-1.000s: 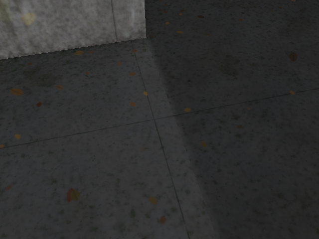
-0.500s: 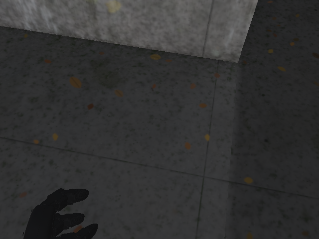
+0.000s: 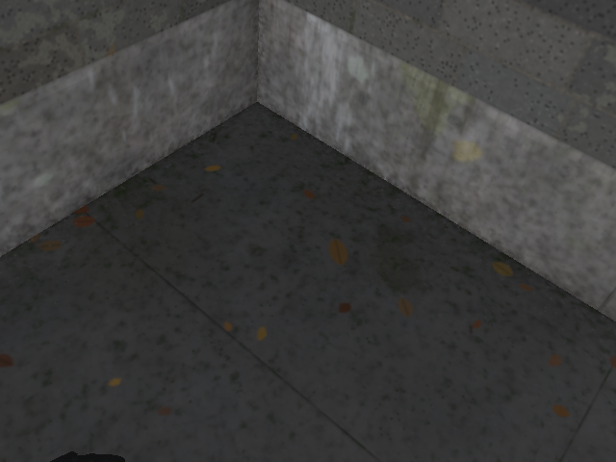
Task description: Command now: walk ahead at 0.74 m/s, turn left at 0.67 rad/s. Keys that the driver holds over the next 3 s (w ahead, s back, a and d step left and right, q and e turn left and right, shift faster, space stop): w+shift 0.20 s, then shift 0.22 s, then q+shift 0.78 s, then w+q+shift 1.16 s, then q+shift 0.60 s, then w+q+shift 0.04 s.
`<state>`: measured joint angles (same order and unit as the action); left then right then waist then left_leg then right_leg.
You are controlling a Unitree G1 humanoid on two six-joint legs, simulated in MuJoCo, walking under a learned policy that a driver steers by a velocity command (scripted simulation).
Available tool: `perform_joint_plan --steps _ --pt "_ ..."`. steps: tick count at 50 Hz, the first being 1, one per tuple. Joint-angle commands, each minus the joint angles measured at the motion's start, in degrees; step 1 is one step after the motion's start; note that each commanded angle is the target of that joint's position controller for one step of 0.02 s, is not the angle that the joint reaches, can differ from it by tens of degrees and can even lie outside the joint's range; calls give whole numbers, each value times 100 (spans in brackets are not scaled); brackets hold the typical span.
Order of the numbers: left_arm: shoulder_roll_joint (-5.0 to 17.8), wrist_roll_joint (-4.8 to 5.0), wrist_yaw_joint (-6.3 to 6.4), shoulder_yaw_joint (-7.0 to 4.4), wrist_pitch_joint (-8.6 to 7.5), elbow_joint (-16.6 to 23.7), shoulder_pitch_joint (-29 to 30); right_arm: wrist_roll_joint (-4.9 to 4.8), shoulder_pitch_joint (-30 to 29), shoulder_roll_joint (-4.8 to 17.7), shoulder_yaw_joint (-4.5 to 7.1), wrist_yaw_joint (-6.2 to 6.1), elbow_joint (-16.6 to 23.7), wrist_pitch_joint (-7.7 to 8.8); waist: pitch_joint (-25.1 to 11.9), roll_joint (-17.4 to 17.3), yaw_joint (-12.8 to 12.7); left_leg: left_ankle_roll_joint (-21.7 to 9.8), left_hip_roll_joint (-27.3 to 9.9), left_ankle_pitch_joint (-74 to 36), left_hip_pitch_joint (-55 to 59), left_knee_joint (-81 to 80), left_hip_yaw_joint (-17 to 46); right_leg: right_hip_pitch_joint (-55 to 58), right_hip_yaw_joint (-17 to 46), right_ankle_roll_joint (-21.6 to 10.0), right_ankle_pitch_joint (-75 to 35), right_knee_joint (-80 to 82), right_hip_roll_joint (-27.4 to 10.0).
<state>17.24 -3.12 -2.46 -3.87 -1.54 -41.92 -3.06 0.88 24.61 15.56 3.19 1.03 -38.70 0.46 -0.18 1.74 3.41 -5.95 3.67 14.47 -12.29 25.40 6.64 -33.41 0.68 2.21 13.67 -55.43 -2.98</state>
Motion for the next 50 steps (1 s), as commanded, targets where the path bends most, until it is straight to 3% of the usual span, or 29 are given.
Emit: perform_joint_plan --steps 1,4,7,9,10,11,12,13,14,15,16,17,19,22,24,27,29,31,32,33,34,35,36,37,38,41,43,46,50 --pt "332 60 -37 -16 119 375 438 -9 -152 995 286 16 358 164 121 -661 -32 -830 -934 1060 224 -1586 1492 -304 -148 296 -604 908 -41" --pt "299 130 -48 7 52 515 761 -11 57 1033 292 1 216 231 200 -778 194 -784 -1146 1044 462 -1569 1528 -92 -109 242 -842 1828 -23" --pt "425 196 -41 -34 -1 639 782 3 -66 1074 280 4 171 300 370 -834 177 -757 -1376 1288 373 -1600 1660 358 -111 -10 -625 2181 -78" --pt "508 199 -21 -72 -51 614 372 13 -240 1075 262 -3 135 327 499 -845 -56 -709 -1464 1046 235 -1567 1670 952 -201 -196 -312 2420 -51" --pt "553 179 19 -114 -81 484 -176 17 -390 1094 250 -8 108 336 451 -768 -382 -639 -1385 293 102 -1202 1511 1576 -307 -276 -171 2637 70" --pt "706 109 116 -207 -151 141 -1254 76 -448 968 203 -11 47 357 79 -381 -879 -471 -977 -1308 -160 189 1079 2749 -254 -352 77 2765 226" --pt "1213 -29 229 -316 -228 -48 -2390 12 -481 655 106 -12 172 401 -658 707 -1330 -181 -389 -1497 -924 2389 354 3977 1050 -586 1360 3305 -760" --pt "1892 -85 222 -458 -245 -179 -2784 -104 -19 286 33 -48 330 469 -912 2481 -1000 110 572 1350 -2579 3905 -56 4873 3978 -965 1917 4363 -1870" --pt "1264 1 165 -316 -233 -130 -2338 13 -5 524 43 -118 69 441 -419 1147 -706 1 325 1224 -3009 4498 477 4502 4190 -1130 1501 4344 -1941" --pt "658 439 195 -187 -463 26 -1864 -465 -368 542 52 -167 140 510 -74 809 -672 106 -71 914 -3321 4924 634 4455 3228 -1333 74 4034 -1748" --pt "537 434 171 -142 -531 27 -1637 -402 -737 615 30 -187 157 512 -112 317 -656 163 -257 633 -3169 4857 483 4149 2368 -1334 -1352 3861 -1548" --pt "424 373 147 -104 -547 -14 -1447 -238 -1006 648 80 -173 209 498 -45 124 -538 230 -422 423 -3059 4536 339 3873 1660 -1272 -2802 3769 -1272" --pt "238 301 150 -6 -583 -123 -1344 -177 -1032 523 93 -100 247 422 -147 451 -320 378 -548 142 -2733 4102 -20 3567 947 -1095 -4415 3787 -992" --pt "574 356 250 -46 -558 -216 -1141 -189 -1305 209 -20 -51 364 333 -25 260 -240 582 -449 -259 -2556 3076 -392 3025 250 -1157 -5201 4056 -833" --pt "760 334 374 -88 -489 -176 -922 -213 -1802 100 -84 5 493 338 -5 299 -375 599 -371 -1181 -1979 1789 -697 2649 -444 -912 -4814 4200 -533" --pt "854 391 534 -116 -375 -269 -1181 -178 -2211 262 -4 169 662 315 -193 423 -548 554 -282 -2050 -1641 906 -877 2991 -697 -694 -4581 3952 -598" --pt "940 422 615 -164 -275 -203 -1058 -158 -1971 499 122 264 674 286 -330 468 -368 392 -199 -1858 -1370 787 -937 3178 -772 -608 -5002 3466 -734" --pt "1000 422 698 -226 -121 -27 -805 -155 -1238 749 280 293 498 248 -557 419 -26 160 23 -1406 -782 791 -1074 3176 -852 -533 -5665 2444 -768" --pt "952 425 698 -223 -44 107 -600 -165 -514 925 396 248 318 249 -798 212 323 -66 128 -1600 14 381 -997 2874 -913 -452 -5340 1384 -600" --pt "766 381 629 -151 -34 247 -610 -169 -108 1100 481 129 296 248 -900 -453 520 -375 -199 -2668 944 -148 -298 2017 -918 -245 -3157 -125 -81" --pt "2 26 457 44 -39 348 -1241 -117 -439 1465 475 7 499 229 -1118 -1871 -272 -1212 -1482 -5356 2262 524 1675 88 -649 50 2285 -2058 885" --pt "379 195 320 81 -121 459 -1556 91 -715 1514 458 23 743 244 -2364 -1668 -246 -2177 -2332 -3600 2828 -187 3736 -594 680 78 2430 -3218 1080" --pt "805 303 268 -3 -161 516 -1082 7 -1214 1279 449 17 984 191 -1964 -882 -131 -1873 -2045 -2220 2240 -522 3387 -702 936 -58 1828 -2962 740" --pt "834 282 283 -26 -139 623 -666 -148 -1524 1002 365 -23 1035 128 -1217 -297 -253 -1510 -1668 -1477 1411 -700 2878 -744 865 -70 1404 -2521 586" --pt "748 214 328 -21 -97 633 -500 -229 -1645 884 314 -48 1076 78 -883 83 -376 -1260 -1405 -1162 724 -816 2578 -589 827 -49 1192 -2064 455" --pt "558 212 351 -22 17 657 -462 -170 -1816 983 387 -142 1107 -53 -519 -335 -598 -917 -781 -1489 -376 -868 1999 133 632 57 987 -643 492" --pt "399 224 374 8 31 649 -329 -158 -1635 1135 460 -245 1061 -134 -695 -421 -511 -860 -668 -1934 -426 -723 1966 334 583 187 869 -24 635" --pt "366 278 389 -6 78 640 -145 -205 -1624 1230 514 -355 1074 -261 -866 -621 -412 -628 -540 -1166 -467 -625 2097 553 693 269 343 589 705" --pt "397 332 373 -55 33 682 162 -192 -1594 1155 513 -354 1104 -360 -748 -1041 -216 -420 -434 -266 -387 -541 2490 866 791 207 216 1437 780"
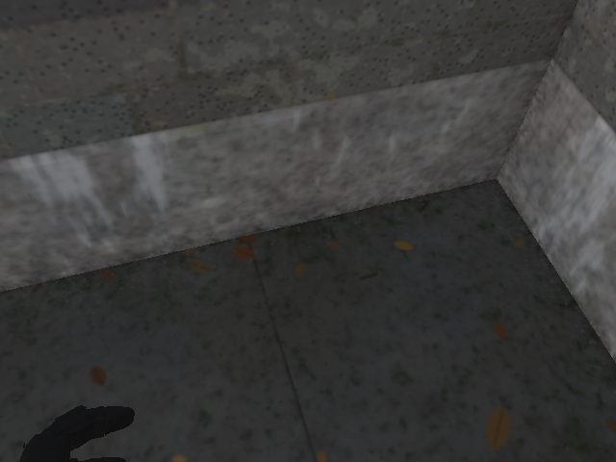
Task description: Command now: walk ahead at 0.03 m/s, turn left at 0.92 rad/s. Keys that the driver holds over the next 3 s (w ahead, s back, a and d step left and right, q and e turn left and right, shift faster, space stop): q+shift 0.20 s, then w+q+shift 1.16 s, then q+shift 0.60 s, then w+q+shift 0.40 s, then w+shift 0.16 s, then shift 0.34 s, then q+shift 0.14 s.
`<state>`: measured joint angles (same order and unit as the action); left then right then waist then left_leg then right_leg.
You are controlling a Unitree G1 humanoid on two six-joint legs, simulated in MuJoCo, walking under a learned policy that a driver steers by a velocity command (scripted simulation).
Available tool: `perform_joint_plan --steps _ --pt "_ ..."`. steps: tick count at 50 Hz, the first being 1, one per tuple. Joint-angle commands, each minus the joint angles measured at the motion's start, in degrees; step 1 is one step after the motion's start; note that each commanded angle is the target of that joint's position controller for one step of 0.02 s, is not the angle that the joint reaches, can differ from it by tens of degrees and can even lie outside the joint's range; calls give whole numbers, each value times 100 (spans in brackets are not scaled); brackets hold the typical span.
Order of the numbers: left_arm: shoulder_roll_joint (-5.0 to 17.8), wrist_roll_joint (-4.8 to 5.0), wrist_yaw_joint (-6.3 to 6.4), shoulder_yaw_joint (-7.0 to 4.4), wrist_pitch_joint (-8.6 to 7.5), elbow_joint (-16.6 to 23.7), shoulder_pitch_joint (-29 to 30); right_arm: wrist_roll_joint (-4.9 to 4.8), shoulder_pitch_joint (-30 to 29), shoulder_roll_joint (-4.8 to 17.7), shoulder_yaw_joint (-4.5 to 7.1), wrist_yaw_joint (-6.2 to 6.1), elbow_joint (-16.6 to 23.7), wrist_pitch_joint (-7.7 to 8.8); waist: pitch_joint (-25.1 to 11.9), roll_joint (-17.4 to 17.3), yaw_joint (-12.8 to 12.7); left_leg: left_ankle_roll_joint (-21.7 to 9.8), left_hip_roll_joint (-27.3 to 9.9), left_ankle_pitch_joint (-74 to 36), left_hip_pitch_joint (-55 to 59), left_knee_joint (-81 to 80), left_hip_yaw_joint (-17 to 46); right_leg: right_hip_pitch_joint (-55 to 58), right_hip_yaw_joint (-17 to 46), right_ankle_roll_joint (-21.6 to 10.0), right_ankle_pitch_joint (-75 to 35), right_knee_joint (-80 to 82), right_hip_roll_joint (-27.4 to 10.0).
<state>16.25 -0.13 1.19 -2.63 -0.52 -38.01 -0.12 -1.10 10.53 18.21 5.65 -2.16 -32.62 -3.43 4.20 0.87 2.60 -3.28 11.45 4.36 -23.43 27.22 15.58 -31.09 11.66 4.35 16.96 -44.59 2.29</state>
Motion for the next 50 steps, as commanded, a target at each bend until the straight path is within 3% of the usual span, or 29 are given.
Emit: perform_joint_plan --steps 1,4,5,6,7,8,9,10,12,15,21,22,24,26,30,31,32,33,34,35,36,38,40,41,44,45,47,49,50 --pt "526 43 -9 -201 -102 291 -117 7 -171 874 266 -20 505 17 -1174 -1033 -109 -654 -1215 743 810 -641 1731 760 -285 -51 -77 648 269" --pt "692 41 -44 -334 -167 124 -545 -71 -288 775 233 6 564 -8 -1160 -1030 -341 -366 -963 1117 659 -122 1885 1778 -338 -287 -788 2251 22" --pt "956 -28 -21 -401 -129 145 -579 -72 95 477 147 20 514 -20 -1421 -261 -168 -105 -538 2645 69 850 1309 2622 336 -686 -895 2511 -1006" --pt "1314 -220 -13 -442 -50 224 -448 -133 119 474 149 30 662 14 -1166 1393 -3 200 220 3218 -1100 2179 -113 2662 1673 -1516 -1369 2830 -2092" --pt "1035 -320 7 -423 -84 321 -336 -19 136 1042 298 86 636 120 -1030 1440 -10 475 -370 2831 -1404 3334 -195 2294 2154 -1895 -1198 2969 -2518" --pt "724 -245 67 -336 -78 446 -27 -34 206 1247 356 115 482 113 -873 1045 38 576 -625 2376 -1367 3783 -371 2143 1473 -1746 -930 2858 -2226" --pt "557 -153 125 -289 -42 503 132 -33 314 1161 350 99 325 57 -720 724 41 648 -717 2010 -1353 4078 -517 2031 835 -1494 -700 2761 -1802" --pt "554 -75 181 -267 -9 520 134 1 410 991 304 87 265 5 -634 572 11 705 -777 1753 -1482 4526 -668 2058 493 -1400 -805 2706 -1622" --pt "757 -19 238 -292 -8 417 -406 -35 274 767 186 139 401 19 -687 686 -238 714 -1072 1307 -1950 4691 -1196 2414 211 -1332 125 3088 -1614" --pt "994 -9 185 -378 -107 261 -1184 -85 -232 696 107 198 595 141 -698 825 -677 744 -1470 1318 -2567 4392 -1465 3173 240 -1278 1621 3414 -1784" --pt "1203 -24 76 -485 -310 123 -1467 -87 -455 501 14 265 653 269 -353 746 -712 685 -1924 1166 -2594 3790 -1459 3137 -289 -1299 1864 3805 -2212" --pt "1193 -305 -62 -439 -271 -19 -1878 529 -749 479 -42 578 693 101 -365 110 -753 534 -1641 1156 -2116 3493 -1631 2766 -747 -1163 1899 3845 -2271" --pt "1288 -265 -144 -476 -282 -15 -1689 354 -793 382 -63 832 699 44 -244 772 -640 386 -1691 1079 -1673 2959 -1726 2480 -1288 -927 1824 3869 -2231" --pt "1314 -243 -132 -484 -281 -5 -1591 274 -892 441 -72 904 698 65 -133 970 -573 247 -1719 1220 -1272 2493 -1896 2311 -1614 -800 1918 3891 -2294" --pt "1417 -234 -69 -494 -160 -218 -1911 426 -1188 381 -208 887 788 101 132 868 -622 -178 -1545 2051 -607 1450 -2344 2390 -2122 -776 1836 3592 -2539" --pt "1431 -219 -91 -486 -127 -245 -1846 419 -816 407 -198 846 637 133 50 762 -400 -306 -1320 2020 34 1251 -2529 2187 -2347 -777 1308 3114 -2498" --pt "1397 -192 -119 -452 -105 -257 -1753 404 139 515 -123 751 256 196 -340 307 145 -439 -916 1911 1264 979 -2619 1783 -2827 -734 -237 1668 -2193" --pt "1209 -273 -167 -367 -103 -176 -1648 364 1829 917 69 589 -400 258 -1163 -766 947 -643 -688 2515 3165 784 -2097 740 -3173 -620 -1465 -1004 -1731" --pt "237 -331 -272 -93 -195 395 -1171 226 1925 1641 160 418 -321 276 -939 -2621 806 -1059 -2254 4501 3818 -447 1035 -1953 -2757 -323 1840 -3066 -849" --pt "629 -458 -336 -146 -320 862 -186 130 1614 1766 161 280 54 342 -794 -1873 1018 -1328 -2631 4417 3428 -1574 3054 -3020 -1255 -261 1540 -3701 -482" --pt "841 -434 -385 -200 -379 960 -28 223 1608 1662 158 241 -116 369 -604 -1215 808 -1391 -2823 3607 3542 -1509 2675 -3216 -1011 -308 932 -3778 -691" --pt "1006 -434 -397 -172 -447 525 -815 318 1290 1350 82 201 -142 442 -372 -553 160 -1255 -2442 2687 2656 -1384 1578 -2264 -1073 -315 128 -2819 -1039" --pt "957 -480 -408 -139 -268 287 -1068 229 852 1019 -69 237 -160 591 -124 -543 -216 -1139 -1883 2035 1862 -1676 914 -1436 -1082 -213 -292 -2177 -1043" --pt "934 -445 -408 -129 -181 376 -908 176 910 983 -109 278 -283 676 81 -690 -285 -1198 -1750 1275 1593 -1791 812 -1302 -1197 -132 -403 -1927 -912" --pt "738 -313 -396 -65 -129 633 -108 179 1171 983 -99 358 -601 782 237 -360 -206 -1267 -1462 -197 1643 -1803 511 -1123 -1431 -14 -780 -727 -528" --pt "823 -125 -253 -79 -123 581 -206 218 845 1022 -62 475 -680 683 300 -463 -331 -1262 -980 -1580 1353 -1428 1 -498 -1582 -43 -607 31 -295" --pt "796 10 -14 -84 -58 579 -464 221 714 1144 0 614 -776 656 -58 -605 -408 -1010 -900 -2695 537 -1069 -135 1397 -1689 -162 -960 1070 19" --pt "1166 147 267 -282 46 87 -1755 222 486 1187 14 696 -770 699 -909 -628 -854 -681 -916 -3089 50 -88 282 3446 -1515 -224 -1332 987 59" --pt "1709 310 664 -478 -99 -205 -3550 -52 284 393 -224 751 -246 676 -1049 -555 -1394 -135 -9 -1308 -69 1319 57 4660 -626 -237 -2412 2281 -319"
Over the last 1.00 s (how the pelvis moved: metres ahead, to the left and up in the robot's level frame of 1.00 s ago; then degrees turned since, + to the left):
0.46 -0.06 -0.01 31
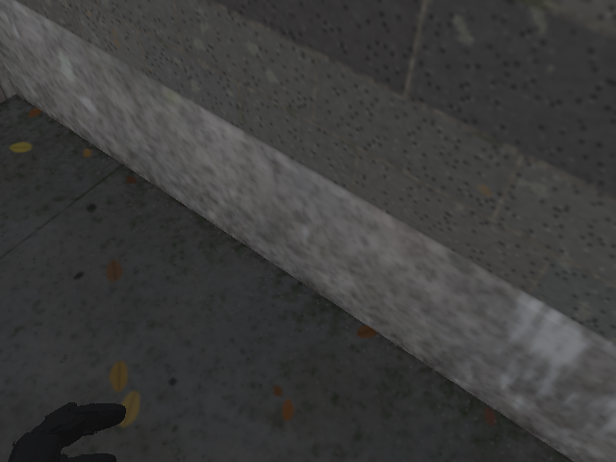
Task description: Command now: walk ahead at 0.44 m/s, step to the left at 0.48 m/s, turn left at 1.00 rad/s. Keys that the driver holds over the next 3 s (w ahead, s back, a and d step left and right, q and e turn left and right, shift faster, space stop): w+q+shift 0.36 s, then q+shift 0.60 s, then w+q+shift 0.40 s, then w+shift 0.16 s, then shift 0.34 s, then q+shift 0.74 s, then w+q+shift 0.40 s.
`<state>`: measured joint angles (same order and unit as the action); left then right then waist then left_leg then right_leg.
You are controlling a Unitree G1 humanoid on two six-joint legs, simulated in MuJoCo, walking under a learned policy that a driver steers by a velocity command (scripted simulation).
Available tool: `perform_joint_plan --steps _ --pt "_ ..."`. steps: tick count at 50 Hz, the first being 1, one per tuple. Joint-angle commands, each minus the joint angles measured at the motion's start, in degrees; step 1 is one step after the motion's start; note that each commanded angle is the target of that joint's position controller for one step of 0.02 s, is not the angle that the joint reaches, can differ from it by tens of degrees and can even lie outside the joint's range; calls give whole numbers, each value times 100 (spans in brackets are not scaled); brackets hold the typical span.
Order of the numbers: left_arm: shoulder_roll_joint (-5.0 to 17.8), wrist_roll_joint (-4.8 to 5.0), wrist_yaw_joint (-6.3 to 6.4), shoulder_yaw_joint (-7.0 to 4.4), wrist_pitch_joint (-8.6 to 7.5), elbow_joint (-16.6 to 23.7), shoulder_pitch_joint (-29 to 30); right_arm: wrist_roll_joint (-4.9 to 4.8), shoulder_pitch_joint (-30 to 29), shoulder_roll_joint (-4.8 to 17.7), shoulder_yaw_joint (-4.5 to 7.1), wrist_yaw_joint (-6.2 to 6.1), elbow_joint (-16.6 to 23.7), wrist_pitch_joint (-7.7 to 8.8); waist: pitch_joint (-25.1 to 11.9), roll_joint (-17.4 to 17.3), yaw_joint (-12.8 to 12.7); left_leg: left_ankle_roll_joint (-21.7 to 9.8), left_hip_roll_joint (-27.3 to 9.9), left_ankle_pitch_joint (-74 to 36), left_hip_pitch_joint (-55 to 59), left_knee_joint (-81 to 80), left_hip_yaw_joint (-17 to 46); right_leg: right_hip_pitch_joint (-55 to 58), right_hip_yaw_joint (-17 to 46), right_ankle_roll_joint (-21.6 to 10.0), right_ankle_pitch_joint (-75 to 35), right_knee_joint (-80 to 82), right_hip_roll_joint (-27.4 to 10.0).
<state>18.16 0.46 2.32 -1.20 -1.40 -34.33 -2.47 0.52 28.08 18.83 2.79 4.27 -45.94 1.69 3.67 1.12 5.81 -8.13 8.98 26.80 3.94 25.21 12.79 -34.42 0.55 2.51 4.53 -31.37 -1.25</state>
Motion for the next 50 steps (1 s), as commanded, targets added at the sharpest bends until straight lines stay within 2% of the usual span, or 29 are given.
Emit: perform_joint_plan --steps 1,2,3,4,5,6,8,9,12,14,18,19,20,21,22,23,24,25,26,28,31,32,34,39,41,42,43,45,50 --pt "1185 99 587 -503 -80 -1005 -4468 134 -873 -479 -173 102 1010 71 -2196 -98 -1593 278 508 914 -3357 3113 830 6699 1789 -131 -1350 -145 -1421" --pt "1703 -89 679 -537 -112 -954 -4603 225 -360 -373 -213 164 1218 -10 -2847 1020 -1262 488 519 1920 -3784 4783 690 6836 4406 -759 -2312 555 -3146" --pt "1838 -133 685 -604 -189 -807 -3456 -301 385 223 -50 179 1066 -146 -3097 1718 -688 806 -37 682 -4140 5812 676 6415 5908 -1557 -226 1459 -3593" --pt "1557 -21 697 -558 -224 -727 -2610 -262 -272 722 1 202 1294 -257 -2048 1049 -650 965 -614 -86 -4178 5747 292 5342 4676 -1162 1784 1898 -2949" --pt "1347 22 687 -528 -218 -807 -2113 -55 -820 880 35 206 1470 -301 -1371 719 -537 969 -833 -611 -4096 5642 -55 4414 3271 -702 2125 1896 -2429" --pt "1260 49 649 -502 -184 -875 -1836 62 -916 865 37 199 1564 -336 -964 541 -319 865 -1064 -881 -3948 5572 -245 3758 2249 -444 1674 1755 -2059" --pt "1037 22 509 -467 -204 -904 -1593 -36 -1037 539 -22 281 1655 -335 -242 703 -187 646 -1397 -1056 -3641 4925 -452 2771 800 -360 854 1768 -1700" --pt "1198 -187 421 -643 -160 -1359 -1731 451 -1732 298 -47 596 1345 -548 42 598 -343 587 -1557 -1241 -3829 4435 -233 2329 522 -564 609 1977 -2040" --pt "1463 -155 289 -804 -234 -1434 -1792 188 -2171 66 -93 827 1476 -604 270 993 -366 571 -1696 -1353 -3776 3232 -489 2051 -38 -607 1155 2360 -2334" --pt "1564 -141 290 -869 -262 -1463 -1580 173 -2311 43 -83 849 1423 -591 283 1101 -222 493 -1672 -1656 -3399 2643 -942 1846 -587 -428 1660 2614 -2253" --pt "1521 -107 203 -879 -143 -1580 -1442 138 -2451 40 -10 580 1285 -548 394 1045 -70 212 -1451 -1916 -2701 1872 -1710 2040 -1463 -231 1821 2557 -1966" --pt "1149 -318 -259 -695 -151 -1183 -919 -30 -1408 716 146 168 810 -333 -265 1484 48 260 -1218 -960 -1640 2463 -1952 1838 -1711 -217 3265 2161 -1428" --pt "1138 -416 -374 -702 -50 -1127 -782 -79 -763 938 280 -18 491 -221 -407 1000 439 231 -1068 -594 -1108 2259 -2013 1729 -2011 -357 2916 657 -1114" --pt "1016 -493 -402 -642 19 -1052 -883 43 439 1186 414 -187 -6 -172 -705 -274 900 172 -386 45 -114 1992 -2159 1155 -2042 -463 1958 -2030 -923" --pt "97 -537 -492 -332 -48 -727 -804 155 313 1505 415 -324 -6 -155 -26 -2232 546 28 -1236 1631 -321 651 87 -709 -1646 -423 3360 -4586 -685" --pt "-158 -394 -543 -187 -197 -230 -1310 62 -634 2200 489 -416 751 -76 -864 -3008 -145 -549 -2324 3135 -417 -1755 3958 -1400 -353 -239 3315 -5631 -70" --pt "505 -445 -464 -308 -223 -162 -1278 60 -1058 2241 606 -402 884 -46 -1084 -2331 -365 -726 -2540 2942 -500 -2436 4896 -1258 335 -175 2555 -5667 -78" --pt "980 344 -120 -385 -520 -217 -1063 -236 -1100 1767 510 -238 1022 293 -605 -1446 -456 -1019 -2507 1566 -369 -1743 4802 -1729 570 -129 1910 -5530 -11" --pt "1002 201 70 -312 -632 -347 -1039 -315 -1326 1600 505 -169 954 426 -769 -1144 -499 -879 -2370 -388 -517 -1115 3812 -1404 690 -85 1671 -4975 -262" --pt "1240 -85 120 -355 -618 -479 -1088 -174 -1884 1229 440 -246 1015 412 -936 -1289 -820 -686 -1914 -2620 -1438 -488 2220 -218 821 -64 1585 -3830 -397" --pt "928 -170 -87 -274 -518 -322 -538 -123 -2050 869 379 -479 1103 241 -796 -1002 -912 -582 -1509 -4448 -2163 -349 1221 582 428 -27 1604 -2207 5" --pt "688 -144 -127 -229 -483 -264 -272 -230 -1866 867 414 -556 1056 181 -833 -791 -838 -473 -1377 -4512 -2176 -279 1157 724 355 4 1241 -1578 228" --pt "391 -98 -244 -155 -436 -181 80 -293 -1793 881 450 -741 1068 -5 -1009 -706 -726 -255 -1167 -4103 -2106 -218 1139 1102 323 59 229 -407 596" --pt "461 7 -295 -284 -282 -114 157 -243 -1660 699 463 -934 1144 -323 -913 -914 -693 223 -854 -2560 -2123 382 1656 1860 654 144 -621 412 631" --pt "547 -90 -249 -355 -291 -281 -411 -234 -1618 297 339 -871 1247 -337 -1078 -519 -892 518 -503 -1374 -2407 1596 1385 2828 797 -103 -1160 888 -17" --pt "732 -202 -193 -352 -252 -199 -499 -116 -1023 -210 194 -807 1194 -353 -1481 698 -609 720 53 1120 -3185 3140 673 3893 1960 -490 -2058 770 -1270" --pt "963 -382 -178 -406 -217 -246 -573 -276 -311 291 272 -755 1364 -390 -1726 1782 -224 809 38 1431 -3987 3798 402 4257 3913 -1387 -1012 1241 -2472" --pt "577 -314 -56 -390 -106 -73 -130 -308 -1258 1179 505 -760 1269 -409 -734 888 -575 1126 -831 292 -4311 4317 -32 3135 2810 -1310 866 1462 -1846" --pt "730 -118 144 -502 101 -265 -367 -418 -1537 576 359 -668 1449 -409 -857 786 -641 1160 -1208 -572 -4193 4092 -1041 2868 1129 -1195 1635 2021 -1305"
Over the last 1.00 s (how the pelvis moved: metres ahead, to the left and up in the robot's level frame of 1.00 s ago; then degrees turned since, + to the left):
0.24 0.28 -0.01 57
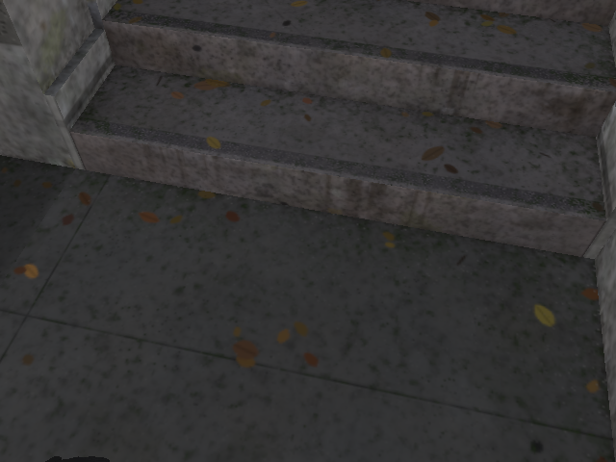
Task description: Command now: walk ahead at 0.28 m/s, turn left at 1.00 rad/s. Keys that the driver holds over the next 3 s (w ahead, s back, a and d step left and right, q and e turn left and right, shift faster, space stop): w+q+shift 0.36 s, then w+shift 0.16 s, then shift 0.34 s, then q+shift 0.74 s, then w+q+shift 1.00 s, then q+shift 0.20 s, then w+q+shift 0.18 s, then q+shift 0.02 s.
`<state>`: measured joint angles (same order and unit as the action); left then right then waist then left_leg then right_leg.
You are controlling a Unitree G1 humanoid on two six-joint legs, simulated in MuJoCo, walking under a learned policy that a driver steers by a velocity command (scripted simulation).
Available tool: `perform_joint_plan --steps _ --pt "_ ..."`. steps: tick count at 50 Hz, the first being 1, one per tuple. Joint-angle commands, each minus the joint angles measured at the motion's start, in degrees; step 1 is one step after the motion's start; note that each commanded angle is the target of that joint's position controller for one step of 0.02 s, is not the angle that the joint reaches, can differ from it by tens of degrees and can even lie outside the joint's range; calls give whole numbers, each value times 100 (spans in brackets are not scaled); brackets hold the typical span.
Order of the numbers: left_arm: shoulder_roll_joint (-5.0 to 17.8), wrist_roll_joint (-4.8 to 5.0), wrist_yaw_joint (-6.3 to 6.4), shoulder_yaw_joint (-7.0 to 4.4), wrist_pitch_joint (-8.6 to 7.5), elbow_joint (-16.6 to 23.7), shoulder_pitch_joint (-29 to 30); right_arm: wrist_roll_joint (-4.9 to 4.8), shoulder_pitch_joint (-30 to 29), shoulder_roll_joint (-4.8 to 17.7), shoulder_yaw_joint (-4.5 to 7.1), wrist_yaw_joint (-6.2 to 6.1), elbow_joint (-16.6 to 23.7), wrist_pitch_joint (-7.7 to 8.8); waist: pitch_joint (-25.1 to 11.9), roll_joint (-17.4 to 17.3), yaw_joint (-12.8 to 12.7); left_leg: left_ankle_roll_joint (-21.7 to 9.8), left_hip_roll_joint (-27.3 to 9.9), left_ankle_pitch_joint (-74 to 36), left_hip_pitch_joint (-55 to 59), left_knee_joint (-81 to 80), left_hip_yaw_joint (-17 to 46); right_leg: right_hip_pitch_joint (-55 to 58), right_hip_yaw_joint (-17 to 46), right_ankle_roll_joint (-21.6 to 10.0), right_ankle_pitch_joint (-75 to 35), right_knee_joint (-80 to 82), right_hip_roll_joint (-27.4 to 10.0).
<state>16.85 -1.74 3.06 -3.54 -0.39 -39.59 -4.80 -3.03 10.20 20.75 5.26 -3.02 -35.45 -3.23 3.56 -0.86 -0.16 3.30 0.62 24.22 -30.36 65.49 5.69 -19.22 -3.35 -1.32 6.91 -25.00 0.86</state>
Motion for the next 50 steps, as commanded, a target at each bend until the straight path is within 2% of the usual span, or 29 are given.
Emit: perform_joint_plan --steps 1,8,9,10,12,16,18,19,20,21,22,25,26,28,30,31,32,33,35,37,38,39,40,41,42,43,45,48,50 --pt "940 155 38 -315 -39 234 -258 -60 147 377 98 115 448 124 -896 1011 -122 -37 -477 -398 -922 -42 -424 1517 1561 -823 2059 1532 -1626" --pt "1230 140 -61 -483 -350 -101 -853 -58 -408 212 -3 261 630 367 -464 664 -307 -298 -881 -814 -1496 -669 -524 1998 961 -725 2940 1906 -2042" --pt "1099 -48 -210 -385 -355 -260 -1054 763 -814 124 -95 662 744 175 -436 343 -229 -426 -598 -806 -1010 -989 -628 1555 361 -468 2771 1817 -2165" --pt "1136 -22 -282 -422 -367 -236 -1004 669 -818 73 -80 850 770 105 -396 688 -205 -505 -544 -846 -612 -1308 -720 1286 -19 -281 2763 1776 -2025" --pt "1206 31 -299 -443 -372 -161 -860 512 -780 204 -42 979 676 63 -217 911 -133 -683 -456 -793 -238 -1667 -1011 1055 -326 -152 2906 1783 -2028" --pt "1322 63 -341 -445 -216 -351 -1090 487 -556 248 -68 861 417 49 38 733 61 -1115 -97 -250 871 -2458 -1646 997 -983 -148 1627 954 -2135" --pt "1176 48 -390 -344 -164 -317 -913 455 1912 513 114 614 -497 169 -861 -487 1312 -1353 613 235 3474 -2953 -1296 -200 -1649 -51 -1250 -2947 -1605" --pt "152 -28 -473 -37 -174 35 -564 421 1756 906 97 517 -544 209 -448 -2132 1011 -1592 -743 1450 3842 -3872 1307 -2558 -1375 155 2535 -5001 -910" --pt "370 -127 -466 -45 -259 769 205 331 1397 1319 149 445 -117 285 -603 -1776 1032 -1973 -1402 1386 3804 -5168 3938 -3890 117 341 2703 -5556 -346" --pt "624 -127 -474 -68 -305 844 457 458 1569 1174 122 364 -361 321 -389 -692 1000 -2062 -1757 515 4126 -5207 3568 -4231 444 316 2250 -5555 -638" --pt "612 -105 -483 -11 -350 682 25 542 1525 1011 80 299 -441 367 -387 -332 704 -2060 -1731 82 3860 -5013 3058 -3970 435 262 1768 -5238 -811" --pt "736 -145 -509 9 -217 294 -528 557 933 421 -149 306 -483 565 -104 -250 195 -1766 -1123 -46 2801 -5448 1905 -2983 433 257 818 -4494 -1163" --pt "723 -106 -527 15 -147 356 -372 526 1012 364 -169 331 -597 646 115 -210 187 -1806 -1046 -373 2654 -5680 1762 -2984 389 282 628 -4251 -1147" --pt "633 -95 -578 68 -163 405 -111 471 1222 381 -166 361 -840 762 536 161 158 -1734 -765 -3593 2614 -5677 1039 -2841 73 268 329 -3430 -961" --pt "292 -41 -631 224 -234 435 46 389 1126 460 -144 357 -992 832 425 159 72 -1517 -327 -5571 2490 -5434 142 -2033 -283 184 -244 -2400 -605" --pt "142 -11 -654 296 -267 450 167 352 1145 471 -144 348 -1083 855 330 85 128 -1382 -198 -5857 2381 -5457 -91 -1460 -446 101 -708 -1644 -418" --pt "100 273 -636 307 -580 787 1206 21 1403 141 -155 131 -987 870 401 464 501 -1416 -648 -5230 2375 -5553 294 -1345 -201 123 -1379 -934 -285" --pt "145 303 -631 285 -740 813 1244 25 1443 443 -113 12 -1126 825 308 399 349 -1328 -730 -5108 2855 -5618 320 -1273 -173 77 -1831 -222 -78" --pt "507 226 -549 137 -819 529 522 241 1470 797 37 -45 -1180 772 -244 -267 74 -1105 -737 -5521 3414 -5227 340 -384 -41 -3 -2435 11 205" --pt "880 290 -460 -66 -677 137 -980 467 1301 591 5 -1 -1246 689 -1070 -643 -761 -811 -590 -6707 3270 -3706 191 1383 -71 -118 -2406 -405 472" --pt "915 233 -372 -64 -567 -113 -1815 514 988 446 -42 52 -1166 643 -1488 -637 -1274 -531 -392 -6551 2748 -2361 121 2548 156 -293 -2933 -384 57" --pt "1256 -49 -394 -70 -563 -346 -2231 557 2181 -540 -268 124 -1181 572 -2542 1572 -532 20 485 -1257 949 946 90 4677 2070 -1532 -4816 -1141 -1867" --pt "803 -139 -550 12 -587 -428 -2341 220 3064 -377 -328 238 -1613 602 -3954 1656 -566 -17 1147 1337 525 2244 1144 5461 4227 -2210 -4146 -331 -2541" --pt "768 -2 -545 -19 -543 -243 -1521 23 2335 235 -142 241 -1461 547 -3187 937 -494 -37 714 937 367 2366 1031 4402 3762 -1998 -2613 197 -2357" --pt "540 173 -511 53 -505 -170 -750 105 1356 441 -127 183 -1069 523 -1936 240 -364 -104 339 562 265 1746 589 3066 2967 -1662 -1790 610 -2044" --pt "393 203 -457 146 -488 -158 -351 145 996 405 -121 99 -1005 462 -980 -152 -216 -67 146 387 215 1481 351 1874 2425 -1554 -2326 772 -1919" --pt "368 -8 -442 184 -525 -315 -247 164 1214 119 -136 37 -1072 310 -644 73 55 -73 -131 130 990 718 309 718 1409 -1380 -3097 999 -1541" --pt "632 13 -400 81 -468 -512 -4 196 1121 -129 -182 10 -905 316 -548 599 252 144 -331 252 1040 -481 -75 197 638 -1508 -3555 1172 -1542" --pt "891 63 -330 -18 -388 -495 148 185 936 68 -132 74 -744 223 -825 539 207 86 -592 -446 1118 -938 -194 167 354 -1479 -2617 1285 -1624"
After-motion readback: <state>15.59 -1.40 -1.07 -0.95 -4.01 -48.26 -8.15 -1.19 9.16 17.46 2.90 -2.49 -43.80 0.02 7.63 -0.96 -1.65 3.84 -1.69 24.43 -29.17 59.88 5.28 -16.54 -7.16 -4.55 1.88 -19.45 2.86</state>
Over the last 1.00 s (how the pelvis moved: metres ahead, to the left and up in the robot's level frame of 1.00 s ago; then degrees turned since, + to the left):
0.48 0.29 0.02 60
